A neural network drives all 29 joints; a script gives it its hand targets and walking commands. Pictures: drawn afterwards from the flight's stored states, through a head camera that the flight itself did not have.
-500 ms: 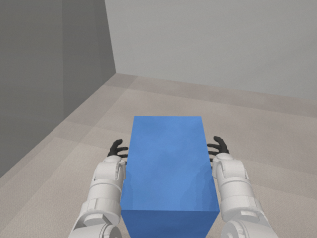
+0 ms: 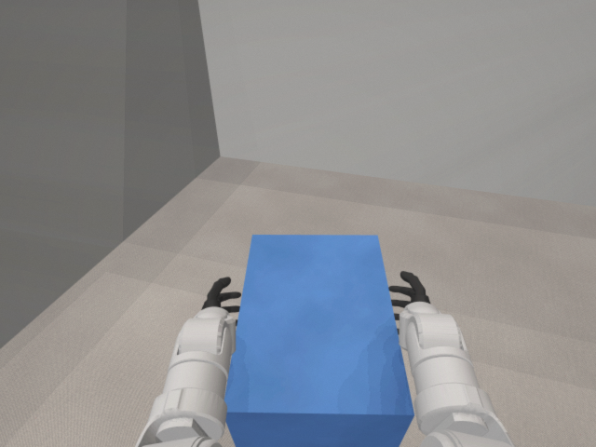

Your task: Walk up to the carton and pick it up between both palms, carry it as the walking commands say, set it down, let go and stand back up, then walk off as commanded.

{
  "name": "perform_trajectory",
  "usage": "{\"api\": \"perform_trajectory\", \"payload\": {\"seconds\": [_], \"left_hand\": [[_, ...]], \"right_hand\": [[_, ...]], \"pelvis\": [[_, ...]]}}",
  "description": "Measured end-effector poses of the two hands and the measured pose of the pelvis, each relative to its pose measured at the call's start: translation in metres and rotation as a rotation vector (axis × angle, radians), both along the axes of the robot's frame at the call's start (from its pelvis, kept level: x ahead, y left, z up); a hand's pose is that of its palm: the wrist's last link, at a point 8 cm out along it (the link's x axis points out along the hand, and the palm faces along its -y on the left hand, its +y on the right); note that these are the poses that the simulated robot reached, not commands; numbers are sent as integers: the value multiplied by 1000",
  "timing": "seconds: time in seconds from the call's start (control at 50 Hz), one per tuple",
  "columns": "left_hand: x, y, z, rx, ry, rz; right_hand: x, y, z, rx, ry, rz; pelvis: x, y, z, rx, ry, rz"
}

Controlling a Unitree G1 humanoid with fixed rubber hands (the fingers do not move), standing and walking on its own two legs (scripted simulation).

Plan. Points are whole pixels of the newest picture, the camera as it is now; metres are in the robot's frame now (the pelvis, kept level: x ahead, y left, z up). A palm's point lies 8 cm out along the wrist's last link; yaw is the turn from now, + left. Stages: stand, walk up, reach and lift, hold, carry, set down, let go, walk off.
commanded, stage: hold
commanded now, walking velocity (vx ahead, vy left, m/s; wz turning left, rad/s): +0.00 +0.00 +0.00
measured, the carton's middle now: (314, 345) +0.33 -0.01 -0.03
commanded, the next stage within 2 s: carry in 1.46 s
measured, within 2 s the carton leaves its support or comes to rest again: neither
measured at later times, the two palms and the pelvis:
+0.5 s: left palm (212, 324) +0.31 +0.14 +0.06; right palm (415, 319) +0.31 -0.15 +0.06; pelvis +0.01 +0.00 +0.00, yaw +0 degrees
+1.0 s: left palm (207, 332) +0.29 +0.15 +0.06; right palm (414, 322) +0.30 -0.15 +0.06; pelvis +0.00 +0.00 +0.00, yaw +0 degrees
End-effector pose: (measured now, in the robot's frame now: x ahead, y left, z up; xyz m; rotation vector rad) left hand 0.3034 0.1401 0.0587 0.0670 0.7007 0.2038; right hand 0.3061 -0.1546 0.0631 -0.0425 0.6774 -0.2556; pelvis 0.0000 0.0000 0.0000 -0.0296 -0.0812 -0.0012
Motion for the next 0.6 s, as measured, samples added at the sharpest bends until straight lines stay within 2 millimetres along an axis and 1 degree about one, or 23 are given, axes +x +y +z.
{"api": "perform_trajectory", "payload": {"seconds": [0.16, 0.32, 0.4, 0.5, 0.6], "left_hand": [[-3, -1, -3, 3, 9, -1], [5, -2, 3, 2, -11, -1], [6, 0, 3, -2, -11, 0], [2, 3, -3, -8, 10, 10], [-8, 5, -14, -16, 34, 17]], "right_hand": [[-3, -1, -3, 1, 10, 0], [5, -1, 3, 0, -9, -2], [6, 0, 4, 0, -10, -3], [2, 3, -4, 11, 14, -5], [-6, 5, -13, 3, 38, 0]], "pelvis": [[-3, -1, 0, 1, -7, 0], [4, -1, 0, 2, 1, 0], [9, 0, 1, 0, 1, 0], [11, 1, 2, -1, 4, 0], [11, 2, 2, -3, 3, 1]]}}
